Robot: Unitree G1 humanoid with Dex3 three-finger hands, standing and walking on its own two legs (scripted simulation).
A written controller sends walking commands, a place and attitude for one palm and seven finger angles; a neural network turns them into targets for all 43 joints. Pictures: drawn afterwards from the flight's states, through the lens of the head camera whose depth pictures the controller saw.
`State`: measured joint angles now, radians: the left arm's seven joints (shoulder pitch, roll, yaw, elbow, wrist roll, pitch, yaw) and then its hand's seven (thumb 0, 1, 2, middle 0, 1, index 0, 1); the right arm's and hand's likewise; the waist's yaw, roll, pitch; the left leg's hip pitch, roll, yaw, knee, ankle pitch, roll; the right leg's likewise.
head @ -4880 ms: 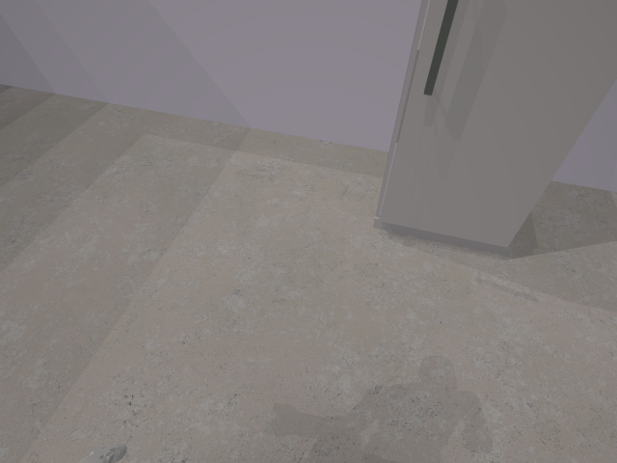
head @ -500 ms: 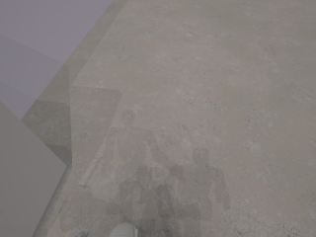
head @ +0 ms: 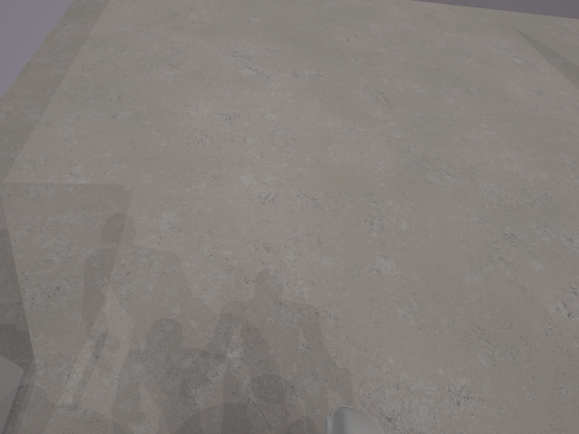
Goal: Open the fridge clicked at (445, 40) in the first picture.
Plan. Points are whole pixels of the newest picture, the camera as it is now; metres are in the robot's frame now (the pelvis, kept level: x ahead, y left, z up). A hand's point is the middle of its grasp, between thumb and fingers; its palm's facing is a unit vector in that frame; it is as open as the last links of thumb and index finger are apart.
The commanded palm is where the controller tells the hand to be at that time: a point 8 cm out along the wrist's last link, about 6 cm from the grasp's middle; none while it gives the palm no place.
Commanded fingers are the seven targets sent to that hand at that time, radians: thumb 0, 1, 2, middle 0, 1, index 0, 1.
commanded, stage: walk to a spot facing it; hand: left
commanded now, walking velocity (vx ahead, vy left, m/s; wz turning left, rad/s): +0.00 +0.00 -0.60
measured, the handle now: out of the picture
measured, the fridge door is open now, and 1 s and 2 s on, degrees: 0 0 0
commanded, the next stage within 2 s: turn to face it in 1.54 s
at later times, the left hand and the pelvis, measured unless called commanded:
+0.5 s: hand (227, 349) +0.27 +0.12 -0.16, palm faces -0.30 -0.92 -0.26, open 7.4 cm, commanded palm none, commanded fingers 0.00 0.90 0.90 -0.20 -0.30 -0.20 -0.30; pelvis +0.10 -0.03 -0.01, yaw -18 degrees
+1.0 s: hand (207, 325) +0.32 +0.16 -0.18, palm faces -0.53 -0.83 -0.21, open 7.4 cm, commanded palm none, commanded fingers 0.00 0.90 0.90 -0.20 -0.30 -0.20 -0.30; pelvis +0.15 +0.01 +0.00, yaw -37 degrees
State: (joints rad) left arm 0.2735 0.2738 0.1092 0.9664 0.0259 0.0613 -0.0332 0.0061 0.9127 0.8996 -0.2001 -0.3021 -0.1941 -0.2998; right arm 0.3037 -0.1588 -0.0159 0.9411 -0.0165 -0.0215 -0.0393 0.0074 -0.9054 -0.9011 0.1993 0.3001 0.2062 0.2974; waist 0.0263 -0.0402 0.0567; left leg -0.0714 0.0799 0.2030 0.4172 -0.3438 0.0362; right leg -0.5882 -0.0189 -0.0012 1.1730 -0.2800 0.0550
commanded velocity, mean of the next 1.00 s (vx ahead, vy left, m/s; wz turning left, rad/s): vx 0.00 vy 0.00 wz -0.60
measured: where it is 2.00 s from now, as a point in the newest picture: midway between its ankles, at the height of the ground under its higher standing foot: outside the picture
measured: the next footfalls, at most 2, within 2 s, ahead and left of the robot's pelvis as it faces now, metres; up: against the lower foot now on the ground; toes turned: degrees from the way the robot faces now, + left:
right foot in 0.28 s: +0.14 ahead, -0.12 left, +0.00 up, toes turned -17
left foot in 0.74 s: +0.24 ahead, +0.09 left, +0.00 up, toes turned -22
